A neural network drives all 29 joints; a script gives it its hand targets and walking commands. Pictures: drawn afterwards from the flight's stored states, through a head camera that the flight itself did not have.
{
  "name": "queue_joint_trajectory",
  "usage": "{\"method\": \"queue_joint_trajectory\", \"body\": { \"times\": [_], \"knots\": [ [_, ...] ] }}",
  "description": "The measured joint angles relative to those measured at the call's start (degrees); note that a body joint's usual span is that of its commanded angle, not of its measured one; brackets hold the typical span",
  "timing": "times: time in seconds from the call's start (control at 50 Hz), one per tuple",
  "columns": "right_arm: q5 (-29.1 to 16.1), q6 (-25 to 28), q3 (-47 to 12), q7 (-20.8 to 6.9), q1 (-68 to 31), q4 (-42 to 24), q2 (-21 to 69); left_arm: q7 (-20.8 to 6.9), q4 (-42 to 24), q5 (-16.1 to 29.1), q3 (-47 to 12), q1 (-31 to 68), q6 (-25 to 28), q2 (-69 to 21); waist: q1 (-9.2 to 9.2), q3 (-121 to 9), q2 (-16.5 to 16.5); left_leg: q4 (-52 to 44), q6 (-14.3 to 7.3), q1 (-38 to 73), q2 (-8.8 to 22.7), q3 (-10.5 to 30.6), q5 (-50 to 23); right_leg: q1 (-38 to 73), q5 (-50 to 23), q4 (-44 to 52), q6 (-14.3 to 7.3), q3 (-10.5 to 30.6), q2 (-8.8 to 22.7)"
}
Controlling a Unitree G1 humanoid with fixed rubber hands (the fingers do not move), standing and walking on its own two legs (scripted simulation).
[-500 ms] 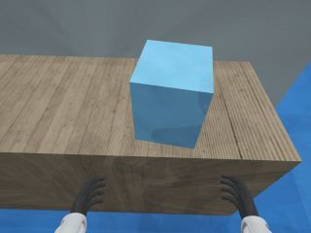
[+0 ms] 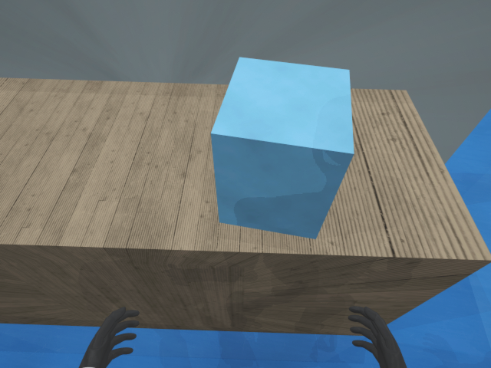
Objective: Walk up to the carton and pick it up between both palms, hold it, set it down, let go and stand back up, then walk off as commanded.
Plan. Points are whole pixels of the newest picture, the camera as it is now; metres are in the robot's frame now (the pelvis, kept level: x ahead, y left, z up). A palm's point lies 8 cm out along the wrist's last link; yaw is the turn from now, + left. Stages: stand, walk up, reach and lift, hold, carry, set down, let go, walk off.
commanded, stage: set down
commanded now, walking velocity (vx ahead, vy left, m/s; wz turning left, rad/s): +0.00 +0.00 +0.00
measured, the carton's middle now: (279, 152) +0.48 -0.04 +0.05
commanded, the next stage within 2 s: let go in 0.22 s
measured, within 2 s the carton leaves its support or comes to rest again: neither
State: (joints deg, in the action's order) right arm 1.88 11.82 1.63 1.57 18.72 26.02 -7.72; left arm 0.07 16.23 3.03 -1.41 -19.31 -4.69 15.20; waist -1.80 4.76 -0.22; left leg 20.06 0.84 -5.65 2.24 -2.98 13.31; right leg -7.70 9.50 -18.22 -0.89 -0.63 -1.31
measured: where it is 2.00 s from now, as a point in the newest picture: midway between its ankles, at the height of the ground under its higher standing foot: outside the picture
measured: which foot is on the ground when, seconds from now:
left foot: down 0.00-1.00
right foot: down 0.00-1.00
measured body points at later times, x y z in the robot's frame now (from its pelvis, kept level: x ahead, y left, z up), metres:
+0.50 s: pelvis -0.01 -0.01 +0.00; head +0.03 -0.02 +0.44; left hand +0.15 +0.24 -0.08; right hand +0.15 -0.23 -0.11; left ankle -0.03 +0.12 -0.75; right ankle +0.00 -0.11 -0.75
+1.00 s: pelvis -0.01 -0.01 -0.01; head +0.01 -0.01 +0.44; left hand +0.11 +0.29 -0.10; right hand +0.10 -0.31 -0.12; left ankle -0.03 +0.12 -0.75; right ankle +0.00 -0.11 -0.75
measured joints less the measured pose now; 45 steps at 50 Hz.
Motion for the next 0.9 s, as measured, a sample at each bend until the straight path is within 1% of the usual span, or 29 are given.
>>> {"method": "queue_joint_trajectory", "body": {
  "times": [0.1,0.18,0.24,0.32,0.38,0.44,0.54,0.64,0.72,0.78,0.84,0.9],
  "knots": [
    [-0.1,-1.1,1.8,-2.4,-6.7,7.3,-1.3,1.4,5.5,-1.4,-2.3,4.2,-2.3,-2.4,0.46,-0.9,1.3,1.5,-0.2,1.6,0.2,-1.0,1.3,1.2,0.9,-1.5,0.2,1.0,-0.2],
    [-0.8,-2.6,2.3,-3.0,-8.1,10.7,-2.1,1.5,7.0,-2.8,-3.3,5.4,-4.2,-4.9,0.63,-0.5,1.1,1.7,-0.2,3.6,0.2,-1.3,2.0,2.8,1.8,-2.4,0.3,1.4,-0.2],
    [-1.0,-3.1,2.3,-3.1,-7.1,11.7,-2.3,1.2,6.8,-3.5,-3.0,5.7,-4.7,-5.8,0.43,0.0,0.6,1.8,-0.2,3.9,0.1,-1.4,2.1,2.8,2.2,-3.0,0.2,1.5,-0.2],
    [-0.3,-3.4,2.3,-3.2,-6.4,13.8,-2.2,1.1,8.4,-4.0,-1.6,6.9,-4.9,-5.2,0.31,1.1,-0.5,2.0,-0.1,3.1,0.1,-1.2,1.9,1.8,2.3,-3.7,0.1,1.3,-0.1],
    [0.4,-2.7,2.2,-3.4,-5.9,14.2,-2.1,1.1,10.0,-3.9,-0.1,7.5,-4.7,-4.0,0.17,1.2,-1.3,2.1,0.0,1.4,0.1,-1.1,1.5,0.0,2.2,-4.2,-0.1,1.2,-0.1],
    [0.8,-1.4,2.2,-3.5,-6.0,14.4,-2.1,1.1,10.8,-2.8,1.2,7.3,-3.8,-2.9,-0.08,0.7,-1.8,2.4,0.2,-0.6,0.2,-1.0,1.2,-2.1,1.9,-4.5,-0.3,1.2,-0.3],
    [0.1,1.6,1.8,-2.9,-7.1,14.0,-2.7,0.7,10.2,-0.8,1.5,6.8,-1.7,-1.7,-0.27,-0.7,-1.5,2.9,0.5,-2.8,0.5,-0.4,0.9,-3.9,1.5,-4.6,-0.6,0.6,-0.5],
    [-0.4,2.4,1.8,-2.5,-9.7,16.6,-2.9,0.1,9.9,-0.5,0.1,6.9,-1.4,-2.2,0.06,-1.5,-0.4,2.8,0.8,-1.6,0.6,0.2,0.7,-2.4,1.6,-4.4,-0.9,0.0,-0.6],
    [-0.3,1.1,2.0,-2.2,-10.1,18.5,-2.7,-0.5,10.9,-1.3,-1.1,7.1,-2.8,-3.7,0.3,-1.2,0.4,2.7,1.0,0.8,0.6,0.3,0.9,-0.2,2.0,-4.6,-1.0,-0.2,-0.6],
    [0.5,-0.8,2.2,-2.2,-9.0,18.3,-2.4,-0.7,12.0,-2.3,-1.4,7.0,-3.7,-4.9,0.47,-1.1,0.6,3.2,1.0,1.6,0.6,0.4,1.3,0.6,2.6,-5.3,-1.1,-0.3,-0.5],
    [1.6,-4.8,1.0,-2.4,-7.9,18.6,-4.6,-0.7,15.4,-4.1,-1.1,6.7,0.0,-3.0,0.9,-2.9,0.9,5.8,0.8,-1.7,0.3,0.8,2.3,-2.7,3.8,-8.2,-1.0,-0.6,-0.1],
    [1.3,-7.4,1.5,-2.4,-6.8,19.2,-7.7,-0.7,18.6,-4.9,0.6,6.5,2.7,0.2,1.23,-2.9,0.7,7.3,0.6,-3.8,-0.1,1.2,2.8,-4.6,4.5,-9.7,-0.9,-1.0,0.3]
  ]
}}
